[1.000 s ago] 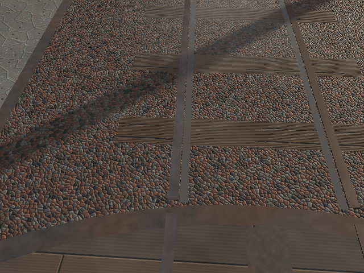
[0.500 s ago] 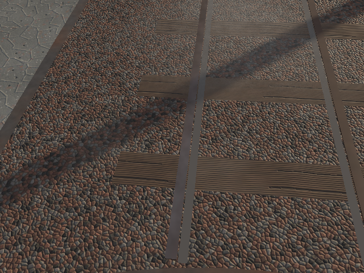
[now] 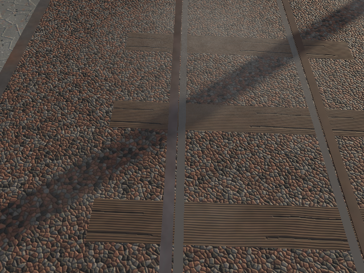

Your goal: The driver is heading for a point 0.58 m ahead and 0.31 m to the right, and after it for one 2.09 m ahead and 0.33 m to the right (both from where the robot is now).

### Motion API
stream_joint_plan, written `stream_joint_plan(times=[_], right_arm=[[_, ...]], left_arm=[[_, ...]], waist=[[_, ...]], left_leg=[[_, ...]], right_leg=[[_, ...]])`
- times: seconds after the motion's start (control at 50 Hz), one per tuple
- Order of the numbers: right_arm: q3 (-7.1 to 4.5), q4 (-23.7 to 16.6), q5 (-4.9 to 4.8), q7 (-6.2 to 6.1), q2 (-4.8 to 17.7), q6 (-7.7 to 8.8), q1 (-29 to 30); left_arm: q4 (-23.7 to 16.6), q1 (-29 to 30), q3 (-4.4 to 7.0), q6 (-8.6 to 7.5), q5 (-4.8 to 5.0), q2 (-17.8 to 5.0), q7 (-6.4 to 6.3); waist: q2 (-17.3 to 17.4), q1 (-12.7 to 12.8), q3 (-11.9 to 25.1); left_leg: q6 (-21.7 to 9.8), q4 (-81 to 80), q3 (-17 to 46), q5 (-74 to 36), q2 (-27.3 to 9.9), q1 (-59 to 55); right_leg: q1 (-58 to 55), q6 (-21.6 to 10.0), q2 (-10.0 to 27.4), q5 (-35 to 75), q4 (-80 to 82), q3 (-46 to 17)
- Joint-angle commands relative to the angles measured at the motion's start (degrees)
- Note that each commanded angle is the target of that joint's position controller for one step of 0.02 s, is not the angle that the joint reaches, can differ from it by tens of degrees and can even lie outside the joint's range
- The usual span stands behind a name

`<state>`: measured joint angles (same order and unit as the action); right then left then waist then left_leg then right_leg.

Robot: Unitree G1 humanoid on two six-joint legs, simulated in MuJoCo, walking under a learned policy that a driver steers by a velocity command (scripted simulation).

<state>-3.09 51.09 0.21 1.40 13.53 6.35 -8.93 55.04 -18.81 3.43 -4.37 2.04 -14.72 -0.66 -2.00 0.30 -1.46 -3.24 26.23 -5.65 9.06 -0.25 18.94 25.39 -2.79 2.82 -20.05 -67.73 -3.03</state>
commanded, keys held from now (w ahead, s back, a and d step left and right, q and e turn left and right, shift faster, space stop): w+e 0.92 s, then w+q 0.08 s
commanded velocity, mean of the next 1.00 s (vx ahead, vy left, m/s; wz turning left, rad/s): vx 0.50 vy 0.00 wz -0.53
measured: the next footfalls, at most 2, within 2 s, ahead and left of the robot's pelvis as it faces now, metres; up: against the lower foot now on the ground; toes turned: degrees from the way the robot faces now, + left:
right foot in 0.42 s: +0.36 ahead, -0.17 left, +0.00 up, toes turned -18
left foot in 0.92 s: +0.70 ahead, -0.10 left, +0.00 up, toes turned -35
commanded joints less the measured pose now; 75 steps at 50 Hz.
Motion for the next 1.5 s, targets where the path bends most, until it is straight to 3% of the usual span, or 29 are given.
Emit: stream_joint_plan(times=[0.02,0.12,0.3,0.36,0.4,0.42,0.44,0.46,0.48,0.5,0.52,0.56,0.64,0.8,0.9,0.92,0.94,0.96,0.98,1.04,1.18,1.28,1.34,1.36,1.38,1.4,1.42,1.44,1.5], right_arm=[[-1.10,-0.75,0.71,-0.09,4.41,0.94,-1.04],[-1.89,1.35,0.92,-1.68,6.77,0.95,-3.92],[-2.83,3.10,-0.45,-2.92,9.93,-1.47,-10.46],[-3.47,2.38,-1.10,-3.04,11.93,-2.49,-8.69],[-3.81,1.66,-1.47,-3.28,13.41,-3.30,-6.88],[-3.54,1.09,-1.61,-3.29,13.10,-3.31,-6.10],[-1.94,-0.69,0.74,-2.94,7.80,-2.52,-7.39],[-0.18,-3.90,-0.02,-1.95,3.01,0.01,-10.64],[-1.41,-5.07,-2.51,-1.23,8.56,2.14,-2.17],[-1.50,-6.17,-3.33,-1.00,8.91,2.99,0.57],[-1.53,-5.08,-2.18,-1.49,8.40,3.03,0.17],[-2.45,-4.56,-0.77,-1.64,9.16,1.48,-1.70],[-2.15,-6.83,0.65,-2.01,6.67,-0.46,2.17],[-1.29,-11.75,-0.69,-0.65,6.38,0.63,15.09],[-2.99,-10.17,-0.53,-0.22,10.29,2.26,5.83],[-3.81,-9.03,0.45,-0.55,12.63,2.54,-1.97],[-4.84,-7.71,1.52,-0.80,17.21,2.24,-10.84],[-4.88,-4.78,0.37,0.06,16.31,1.66,-14.35],[-3.48,-5.80,-0.79,0.26,11.01,1.44,-11.28],[-1.62,-7.11,0.12,0.30,7.07,0.07,-3.28],[-2.59,-5.92,-1.48,-0.98,11.28,-0.64,-6.91],[-2.56,-4.74,-2.09,-1.37,11.52,-1.95,-12.47],[-2.52,-5.02,-2.05,-1.79,11.40,-2.74,-12.39],[-2.08,-5.45,-1.76,-1.85,9.97,-2.74,-11.98],[-0.97,-6.95,-1.09,-1.71,6.78,-2.37,-10.09],[0.35,-8.96,-1.65,-1.81,2.62,-1.35,-15.33],[-0.50,-9.13,-2.61,-1.95,7.02,-1.10,-14.95],[-1.52,-9.28,-2.70,-1.92,10.22,-1.41,-11.78],[-1.90,-10.17,-1.78,-1.47,8.29,-2.97,-8.20]], left_arm=[[-2.74,-3.36,1.33,1.14,-0.04,-1.67,-0.31],[-6.05,3.38,2.13,2.11,-0.70,-2.31,-0.27],[-13.55,19.03,0.75,1.60,-0.83,-0.41,3.27],[-15.45,17.94,1.48,1.86,-0.72,-2.23,4.11],[-13.98,8.27,3.45,2.03,-0.41,-5.78,4.09],[-11.50,-1.30,5.55,2.13,-0.40,-9.69,3.28],[-10.18,-6.48,6.90,2.57,-0.43,-15.57,1.92],[-12.22,-4.72,6.64,1.42,-1.02,-18.03,2.39],[-12.06,-5.97,5.10,0.84,-1.42,-12.42,2.79],[-12.02,-3.25,4.42,0.27,-1.34,-10.04,2.71],[-13.14,1.51,3.80,0.00,-1.03,-8.28,2.69],[-14.83,6.27,2.76,-0.08,-1.63,-5.76,2.20],[-14.61,3.62,3.39,-0.42,-1.20,-8.86,0.72],[-13.00,-2.14,3.56,0.49,-0.55,-9.15,-0.12],[-14.02,-0.28,3.24,1.48,-0.84,-8.02,-0.77],[-15.11,0.70,2.17,1.34,-1.33,-5.31,-0.47],[-15.88,-5.62,1.04,0.88,-1.38,-1.51,-0.53],[-14.96,-11.19,0.70,0.38,0.27,-2.54,-0.51],[-14.09,-7.73,1.60,0.26,0.59,-7.41,-0.41],[-17.09,4.15,1.82,-0.32,-2.15,-7.46,-0.09],[-19.92,11.64,-0.14,-1.30,-2.36,-2.31,0.41],[-21.85,18.76,0.14,-2.13,-1.13,-3.98,1.33],[-21.22,15.65,1.25,-2.82,-1.01,-6.04,1.34],[-20.13,11.04,2.03,-2.93,-1.39,-7.49,0.93],[-19.16,2.48,3.06,-2.97,-2.37,-10.76,0.28],[-17.92,-3.41,4.41,-1.89,-3.00,-15.93,0.04],[-16.72,-4.98,3.88,-1.49,-2.54,-12.71,0.39],[-16.95,-2.84,2.77,-1.55,-2.17,-9.17,0.48],[-16.73,5.48,1.19,-1.59,-2.55,-4.65,0.98]], waist=[[8.25,0.59,2.64],[5.52,0.14,-1.00],[3.75,-4.71,-5.19],[6.18,-2.13,-2.54],[7.72,4.00,3.65],[5.74,8.86,8.72],[-6.63,7.68,12.62],[-13.84,2.74,21.62],[-4.50,6.85,19.26],[-3.15,5.59,12.25],[2.60,2.56,8.46],[1.71,-1.05,5.83],[1.11,-1.18,3.23],[-3.64,3.82,0.76],[-6.06,-1.78,4.16],[-3.46,-5.49,10.67],[9.14,-4.88,20.07],[22.63,-3.41,21.87],[14.44,-4.43,13.32],[5.62,-1.89,1.46],[7.10,-2.17,2.16],[7.80,-4.46,1.53],[8.36,-1.28,2.59],[8.21,1.16,4.66],[3.88,5.57,10.56],[-12.06,4.89,17.85],[-13.26,5.41,16.40],[-7.98,5.50,9.88],[-5.31,1.26,1.45]], left_leg=[[-6.55,-17.86,12.13,-1.67,-14.73,-7.30],[-6.81,-19.62,3.77,-9.43,-14.51,-9.73],[-5.35,-16.47,-4.46,-16.07,-17.42,-23.36],[-3.71,-8.65,-7.22,-37.09,-17.71,-25.61],[-2.08,6.72,-8.94,-52.75,-16.28,-24.06],[0.23,20.41,-9.68,-46.42,-13.74,-16.51],[2.76,39.79,-8.99,-6.33,-9.00,1.48],[4.71,55.54,3.76,25.97,2.75,21.19],[3.01,57.20,11.08,22.23,-0.27,27.77],[1.45,53.59,10.38,16.73,-2.66,29.83],[1.40,48.65,10.50,12.46,-5.40,25.86],[2.50,41.82,10.65,8.86,-7.80,17.89],[6.05,30.07,8.62,1.96,-6.33,17.47],[5.46,4.40,9.06,-14.02,-0.82,11.79],[1.69,-1.57,8.36,-5.89,0.40,-1.53],[-1.32,-0.07,12.95,-5.29,-5.35,-14.84],[-8.56,-1.13,32.24,0.22,-17.82,-35.20],[-14.19,-8.68,53.51,15.07,-23.85,-40.59],[-12.40,-10.62,49.70,22.93,-21.39,-34.41],[-9.77,-13.22,31.34,8.15,-13.96,-13.85],[-10.01,-15.66,20.19,-7.96,-8.92,-6.25],[-8.48,-12.54,22.33,-4.15,-9.48,-7.01],[-6.12,-7.41,24.98,-0.83,-8.93,-6.75],[-4.53,-2.57,24.12,-1.89,-6.57,-4.28],[-2.11,11.38,20.12,1.46,-3.00,2.43],[1.02,28.93,11.60,18.05,3.12,19.42],[1.68,39.69,12.26,24.34,0.45,27.92],[1.68,44.05,13.44,19.85,-1.85,30.17],[2.62,41.33,12.15,10.39,-5.98,25.83]], right_leg=[[7.78,-0.56,5.69,5.79,-0.87,-2.88],[16.01,0.74,5.32,17.13,8.38,-4.28],[19.17,-0.91,3.72,19.34,28.20,4.18],[11.56,-3.45,-0.10,11.41,30.01,8.82],[-2.74,-6.35,-5.25,8.57,31.97,11.81],[-18.31,-8.74,-6.82,12.63,36.55,9.74],[-34.02,-12.53,5.79,15.92,36.87,-9.77],[-48.79,-24.67,17.33,4.61,48.02,-44.28],[-48.06,-20.73,16.20,5.40,52.04,-41.18],[-41.50,-18.10,14.20,9.97,51.42,-31.87],[-32.32,-15.88,11.45,15.59,51.37,-24.76],[-20.81,-14.20,8.11,22.59,53.32,-17.84],[-14.11,-14.24,5.67,28.18,55.53,-12.90],[-14.29,-9.58,4.08,15.69,51.90,-14.42],[-18.03,-6.78,3.53,20.91,40.38,-19.59],[-13.11,-4.75,0.25,19.83,28.44,-16.39],[2.32,-0.57,-6.80,4.84,9.12,-8.81],[15.62,0.82,-7.96,-14.03,-2.83,-7.61],[20.17,0.86,-5.06,-10.62,-7.95,-9.48],[16.41,0.36,1.29,0.00,-0.48,-3.76],[6.28,3.36,0.33,12.17,26.12,0.56],[-0.18,4.26,-2.67,18.39,37.13,0.21],[-9.56,2.50,-2.88,16.66,43.06,0.43],[-17.14,1.11,-1.52,15.53,44.06,-0.04],[-29.52,-2.39,6.97,13.45,43.48,-7.63],[-45.62,-10.31,20.26,6.84,46.20,-27.05],[-44.25,-12.56,22.62,-2.98,49.51,-36.86],[-38.75,-10.76,20.15,-3.91,50.47,-30.49],[-23.61,-7.83,13.66,8.12,55.41,-14.21]])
